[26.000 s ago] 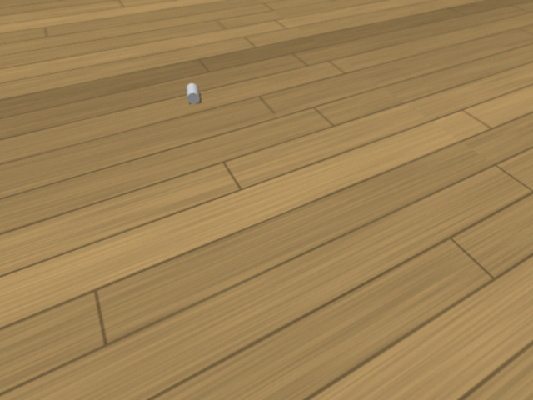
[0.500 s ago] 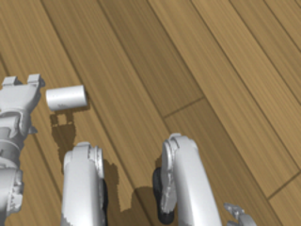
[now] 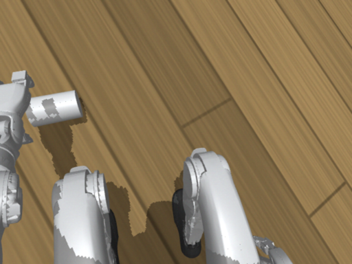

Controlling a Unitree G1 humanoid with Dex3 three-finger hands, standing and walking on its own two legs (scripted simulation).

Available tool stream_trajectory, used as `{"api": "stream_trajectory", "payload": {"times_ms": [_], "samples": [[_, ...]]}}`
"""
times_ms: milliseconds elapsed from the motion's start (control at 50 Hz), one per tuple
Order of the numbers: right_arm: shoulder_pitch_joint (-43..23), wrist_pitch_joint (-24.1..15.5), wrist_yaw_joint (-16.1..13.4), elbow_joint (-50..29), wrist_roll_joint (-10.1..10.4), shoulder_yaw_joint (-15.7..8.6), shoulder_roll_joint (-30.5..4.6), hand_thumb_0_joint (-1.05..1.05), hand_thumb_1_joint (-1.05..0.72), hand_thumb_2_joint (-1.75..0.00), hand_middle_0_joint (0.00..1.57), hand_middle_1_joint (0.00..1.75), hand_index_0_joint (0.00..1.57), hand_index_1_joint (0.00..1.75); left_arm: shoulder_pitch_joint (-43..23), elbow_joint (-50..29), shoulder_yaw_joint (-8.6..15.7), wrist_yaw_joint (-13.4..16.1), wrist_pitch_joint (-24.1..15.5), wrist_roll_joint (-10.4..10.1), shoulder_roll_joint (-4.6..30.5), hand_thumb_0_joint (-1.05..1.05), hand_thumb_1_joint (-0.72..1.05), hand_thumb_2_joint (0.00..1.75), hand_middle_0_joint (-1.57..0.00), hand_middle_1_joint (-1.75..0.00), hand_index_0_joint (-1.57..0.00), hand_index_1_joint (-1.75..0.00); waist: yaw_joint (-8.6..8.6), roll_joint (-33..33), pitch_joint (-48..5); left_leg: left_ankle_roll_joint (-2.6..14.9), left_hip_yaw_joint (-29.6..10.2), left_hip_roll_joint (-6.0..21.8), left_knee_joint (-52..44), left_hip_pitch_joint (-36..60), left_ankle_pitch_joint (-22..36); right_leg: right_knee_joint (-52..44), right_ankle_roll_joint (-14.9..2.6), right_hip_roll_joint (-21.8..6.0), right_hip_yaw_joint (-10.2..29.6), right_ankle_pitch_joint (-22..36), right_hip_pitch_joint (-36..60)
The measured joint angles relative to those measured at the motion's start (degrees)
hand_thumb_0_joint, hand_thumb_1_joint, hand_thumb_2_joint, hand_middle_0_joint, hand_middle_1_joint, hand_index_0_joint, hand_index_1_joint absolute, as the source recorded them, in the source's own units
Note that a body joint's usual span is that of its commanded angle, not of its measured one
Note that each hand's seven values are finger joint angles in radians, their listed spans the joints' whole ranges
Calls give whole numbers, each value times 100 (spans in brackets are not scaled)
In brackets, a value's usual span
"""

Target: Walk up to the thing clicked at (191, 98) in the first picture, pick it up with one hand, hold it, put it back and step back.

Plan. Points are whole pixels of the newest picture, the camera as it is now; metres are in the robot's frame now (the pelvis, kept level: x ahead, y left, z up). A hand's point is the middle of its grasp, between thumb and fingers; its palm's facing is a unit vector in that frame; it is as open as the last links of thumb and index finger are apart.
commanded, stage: rise first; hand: left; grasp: from above
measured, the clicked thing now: (55, 108) +0.52 +0.25 -0.31
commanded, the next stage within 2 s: none
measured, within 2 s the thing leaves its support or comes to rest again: neither
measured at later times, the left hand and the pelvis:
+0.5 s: hand (24, 114) +0.47 +0.28 -0.19, palm faces -0.44 -0.10 -0.89, open 13.9 cm; pelvis +0.00 +0.00 -0.01, yaw -1 degrees
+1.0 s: hand (23, 110) +0.48 +0.29 -0.20, palm faces -0.43 -0.10 -0.90, open 14.1 cm; pelvis +0.00 +0.00 -0.03, yaw -2 degrees
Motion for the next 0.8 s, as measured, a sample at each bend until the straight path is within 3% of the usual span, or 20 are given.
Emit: {"api": "stream_trajectory", "payload": {"times_ms": [800], "samples": [[28,-4,142,-139,-87,313,-161,0,-91,-90,20,30,20,30,-217,246,18,-15,-43,28,441,0,-53,101,-9,-101,-9,-102,-237,-63,256,-25,-170,-17,466,-309,-40,358,0,25,-133,8,-247]]}}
